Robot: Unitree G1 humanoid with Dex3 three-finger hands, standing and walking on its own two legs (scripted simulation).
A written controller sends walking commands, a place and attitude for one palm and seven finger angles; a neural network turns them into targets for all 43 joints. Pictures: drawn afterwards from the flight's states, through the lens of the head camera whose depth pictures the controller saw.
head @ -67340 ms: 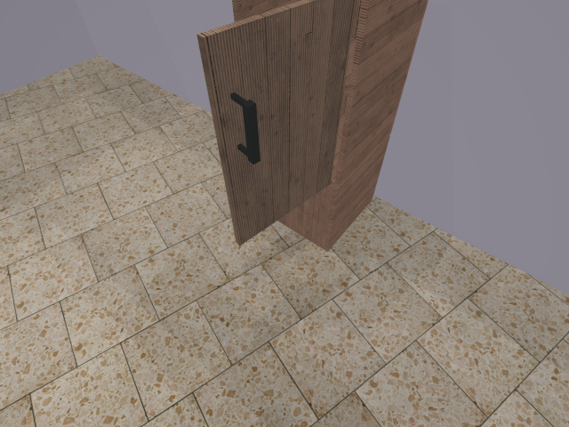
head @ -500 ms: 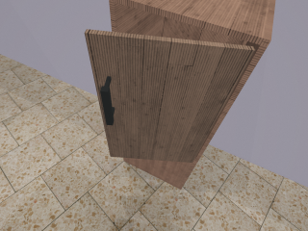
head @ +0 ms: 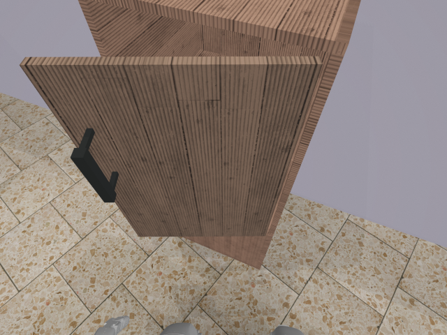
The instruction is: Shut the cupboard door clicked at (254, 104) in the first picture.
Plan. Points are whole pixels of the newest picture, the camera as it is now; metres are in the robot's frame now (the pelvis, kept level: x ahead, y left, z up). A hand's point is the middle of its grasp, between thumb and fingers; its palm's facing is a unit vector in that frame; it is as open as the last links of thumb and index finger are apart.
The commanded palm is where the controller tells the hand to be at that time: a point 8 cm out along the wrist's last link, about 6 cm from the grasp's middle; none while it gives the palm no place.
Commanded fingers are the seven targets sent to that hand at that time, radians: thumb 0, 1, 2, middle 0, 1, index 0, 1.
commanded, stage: come to a stop and stand still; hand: left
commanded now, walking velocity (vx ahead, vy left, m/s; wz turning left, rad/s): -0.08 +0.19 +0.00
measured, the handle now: (99, 168) +0.37 +0.24 +0.08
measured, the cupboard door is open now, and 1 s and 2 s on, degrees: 23 23 23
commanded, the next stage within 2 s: look again from close up in 1.36 s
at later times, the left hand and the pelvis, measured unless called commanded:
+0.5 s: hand out of the picture -0.02 +0.25 -0.17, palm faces +0.02 -0.99 -0.15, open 7.3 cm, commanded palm none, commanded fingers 0.00 0.90 0.90 -0.20 -0.30 -0.20 -0.30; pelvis -0.02 +0.06 +0.03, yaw -2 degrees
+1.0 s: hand out of the picture -0.06 +0.18 -0.16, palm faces -0.01 -0.98 -0.20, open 7.3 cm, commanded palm none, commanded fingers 0.00 0.90 0.90 -0.20 -0.30 -0.20 -0.30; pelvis -0.08 +0.01 +0.02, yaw -2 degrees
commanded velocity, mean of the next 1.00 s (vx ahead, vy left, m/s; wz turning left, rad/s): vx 0.01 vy -0.07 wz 0.00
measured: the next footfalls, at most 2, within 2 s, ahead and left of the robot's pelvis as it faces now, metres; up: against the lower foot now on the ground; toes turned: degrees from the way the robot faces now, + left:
left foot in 0.16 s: +0.01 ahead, +0.10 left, +0.00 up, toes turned +0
right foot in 0.94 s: -0.03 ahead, -0.08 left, +0.00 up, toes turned +2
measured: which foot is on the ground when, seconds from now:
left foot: up 0.00-0.14, down 0.16-1.00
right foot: down 0.00-0.16, up 0.18-0.92, down 0.94-1.00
